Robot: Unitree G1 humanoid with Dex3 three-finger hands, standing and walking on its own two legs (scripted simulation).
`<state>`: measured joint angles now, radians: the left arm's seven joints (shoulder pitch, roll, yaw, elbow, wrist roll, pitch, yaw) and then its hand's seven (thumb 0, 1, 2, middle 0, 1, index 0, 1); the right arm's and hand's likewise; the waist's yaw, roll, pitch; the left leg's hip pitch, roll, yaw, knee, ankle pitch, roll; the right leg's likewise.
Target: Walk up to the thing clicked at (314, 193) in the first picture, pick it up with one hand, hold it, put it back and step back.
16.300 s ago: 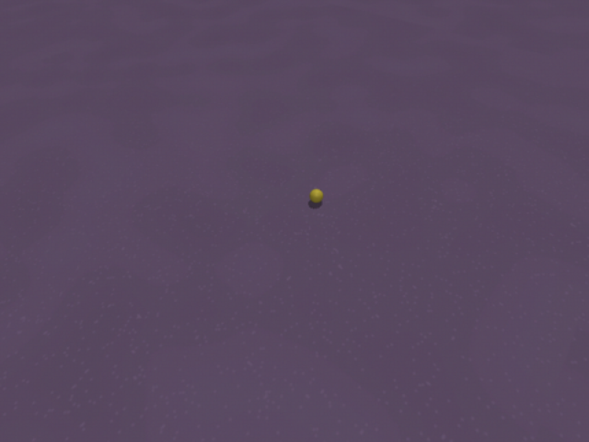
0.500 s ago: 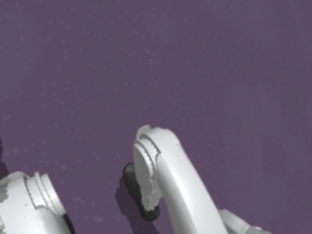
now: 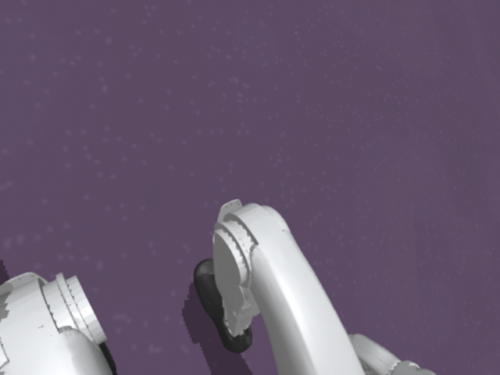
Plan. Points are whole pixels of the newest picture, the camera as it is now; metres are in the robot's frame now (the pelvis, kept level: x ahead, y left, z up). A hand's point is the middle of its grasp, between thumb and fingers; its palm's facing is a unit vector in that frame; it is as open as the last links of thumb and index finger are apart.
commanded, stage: close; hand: left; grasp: from above
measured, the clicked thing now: out of the picture +0.44 +0.29 -0.28
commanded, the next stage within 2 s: settle in 0.74 s
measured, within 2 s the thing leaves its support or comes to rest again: leaves its support in 1.14 s
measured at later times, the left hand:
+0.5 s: hand out of the picture +0.42 +0.29 -0.27, palm faces -0.47 -0.14 -0.87, open 9.3 cm
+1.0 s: hand out of the picture +0.42 +0.29 -0.26, palm faces -0.46 -0.13 -0.88, open 9.2 cm
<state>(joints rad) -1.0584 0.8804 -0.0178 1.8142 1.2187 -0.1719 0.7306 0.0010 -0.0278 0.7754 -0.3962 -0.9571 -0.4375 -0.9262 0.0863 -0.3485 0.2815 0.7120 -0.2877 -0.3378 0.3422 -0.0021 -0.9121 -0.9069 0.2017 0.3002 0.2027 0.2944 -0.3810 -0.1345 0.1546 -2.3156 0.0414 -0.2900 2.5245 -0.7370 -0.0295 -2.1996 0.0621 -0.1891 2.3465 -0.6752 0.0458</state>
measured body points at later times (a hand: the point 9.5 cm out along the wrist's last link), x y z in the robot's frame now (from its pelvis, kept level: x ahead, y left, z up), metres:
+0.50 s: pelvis +0.00 +0.00 +0.00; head +0.27 +0.13 +0.33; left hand +0.44 +0.30 -0.22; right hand +0.06 -0.24 -0.06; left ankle +0.06 +0.13 -0.28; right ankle +0.11 -0.12 -0.28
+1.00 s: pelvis +0.00 +0.00 +0.00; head +0.27 +0.13 +0.33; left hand +0.44 +0.30 -0.21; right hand +0.06 -0.24 -0.05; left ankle +0.06 +0.13 -0.28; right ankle +0.11 -0.12 -0.28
